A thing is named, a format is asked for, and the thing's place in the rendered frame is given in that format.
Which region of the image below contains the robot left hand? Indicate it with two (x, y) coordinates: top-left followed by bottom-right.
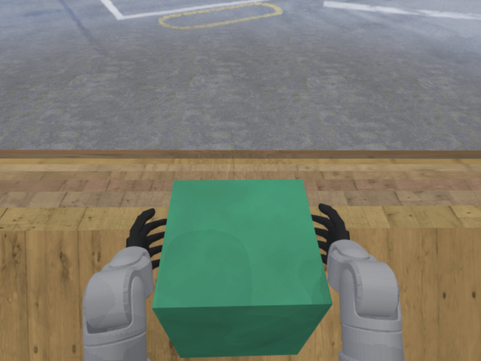
(126, 208), (167, 269)

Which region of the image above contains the robot right hand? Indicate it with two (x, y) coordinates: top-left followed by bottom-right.
(311, 203), (350, 265)

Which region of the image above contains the robot left forearm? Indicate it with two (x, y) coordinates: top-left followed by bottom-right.
(83, 247), (154, 361)

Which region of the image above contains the carton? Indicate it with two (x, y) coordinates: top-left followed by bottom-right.
(152, 179), (332, 358)

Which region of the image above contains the robot right forearm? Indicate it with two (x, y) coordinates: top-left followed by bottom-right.
(327, 239), (405, 361)

